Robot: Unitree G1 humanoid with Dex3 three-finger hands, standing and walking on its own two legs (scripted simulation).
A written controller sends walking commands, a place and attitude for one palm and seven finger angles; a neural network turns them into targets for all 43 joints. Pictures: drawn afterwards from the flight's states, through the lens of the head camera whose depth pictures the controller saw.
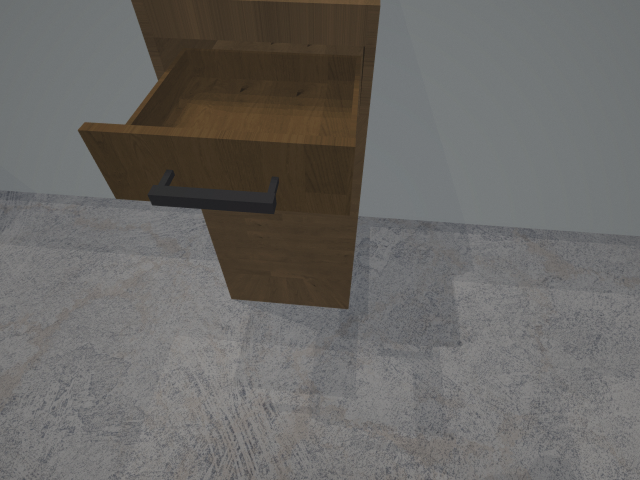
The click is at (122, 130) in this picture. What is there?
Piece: drawer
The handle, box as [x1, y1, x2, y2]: [148, 170, 278, 213]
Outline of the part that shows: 148,193 148,196 153,205 273,213 276,203 275,192 278,183 278,177 271,178 268,191 264,193 169,186 168,185 174,174 172,170 166,170 157,185 153,185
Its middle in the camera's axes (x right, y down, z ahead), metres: -0.15 -0.07 +0.56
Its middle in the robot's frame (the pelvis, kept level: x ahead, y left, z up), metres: +0.48 +0.17 +0.09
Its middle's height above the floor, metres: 0.87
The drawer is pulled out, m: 0.30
